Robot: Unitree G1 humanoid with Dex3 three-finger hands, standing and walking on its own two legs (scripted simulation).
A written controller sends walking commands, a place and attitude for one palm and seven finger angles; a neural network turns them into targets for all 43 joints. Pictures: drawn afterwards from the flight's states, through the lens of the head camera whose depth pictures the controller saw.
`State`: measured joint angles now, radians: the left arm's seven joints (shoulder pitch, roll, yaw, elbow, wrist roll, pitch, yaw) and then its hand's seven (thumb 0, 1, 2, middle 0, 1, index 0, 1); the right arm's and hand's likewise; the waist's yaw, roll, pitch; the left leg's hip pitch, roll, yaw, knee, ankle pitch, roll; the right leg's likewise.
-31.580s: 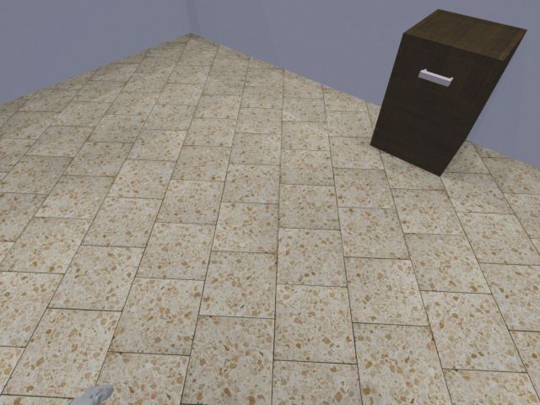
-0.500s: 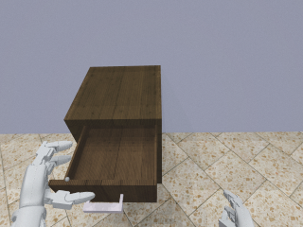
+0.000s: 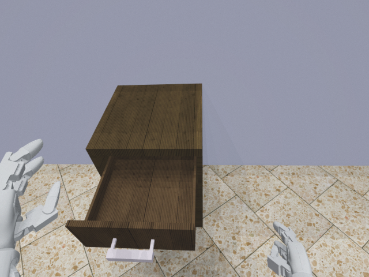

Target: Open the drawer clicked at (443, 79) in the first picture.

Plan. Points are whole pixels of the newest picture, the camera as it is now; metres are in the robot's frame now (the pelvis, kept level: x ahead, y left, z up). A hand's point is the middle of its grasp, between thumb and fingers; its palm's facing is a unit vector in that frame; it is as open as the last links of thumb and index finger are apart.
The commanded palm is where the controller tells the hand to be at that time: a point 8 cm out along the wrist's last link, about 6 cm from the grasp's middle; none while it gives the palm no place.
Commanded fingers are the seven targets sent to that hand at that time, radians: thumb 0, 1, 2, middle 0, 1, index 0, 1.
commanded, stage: draw the hand back to the body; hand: left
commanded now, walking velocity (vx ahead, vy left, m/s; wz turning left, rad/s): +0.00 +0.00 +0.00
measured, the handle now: (131, 248) +0.26 +0.22 -0.25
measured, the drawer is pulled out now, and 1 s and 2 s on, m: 0.28 0.28 0.28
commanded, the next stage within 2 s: step back with the hand held close in 0.20 s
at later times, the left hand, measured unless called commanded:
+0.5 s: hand (44, 212) +0.17 +0.25 +0.15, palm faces +0.33 -0.80 -0.49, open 7.4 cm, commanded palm +0.11 +0.29 +0.17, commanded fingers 0.00 0.90 0.90 -0.20 -0.30 -0.20 -0.30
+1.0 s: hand (20, 245) +0.12 +0.26 +0.15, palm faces +0.30 -0.82 -0.49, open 7.4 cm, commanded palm +0.06 +0.30 +0.17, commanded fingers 0.00 0.90 0.90 -0.20 -0.30 -0.20 -0.30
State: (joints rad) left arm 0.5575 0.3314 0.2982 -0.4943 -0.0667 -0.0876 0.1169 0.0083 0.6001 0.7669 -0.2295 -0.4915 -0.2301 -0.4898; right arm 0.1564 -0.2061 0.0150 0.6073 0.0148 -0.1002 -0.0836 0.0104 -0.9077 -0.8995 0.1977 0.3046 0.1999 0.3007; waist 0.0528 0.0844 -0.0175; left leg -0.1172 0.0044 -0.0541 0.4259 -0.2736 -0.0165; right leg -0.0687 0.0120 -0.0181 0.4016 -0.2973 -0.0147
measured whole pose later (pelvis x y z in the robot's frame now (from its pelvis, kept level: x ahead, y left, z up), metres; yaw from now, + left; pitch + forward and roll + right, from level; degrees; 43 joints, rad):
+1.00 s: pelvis -0.07 +0.02 +0.00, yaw +1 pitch +4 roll -1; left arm 0.67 0.41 0.36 -0.62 -0.06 -0.18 0.12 0.02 0.89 0.89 -0.21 -0.30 -0.21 -0.30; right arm 0.12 -0.20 0.00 0.53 0.02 0.00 -0.06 0.01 -0.91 -0.90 0.20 0.30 0.20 0.30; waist 0.00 0.01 0.02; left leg -0.38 -0.01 -0.07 0.49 -0.18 0.01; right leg -0.30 0.00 -0.04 0.43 -0.20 0.01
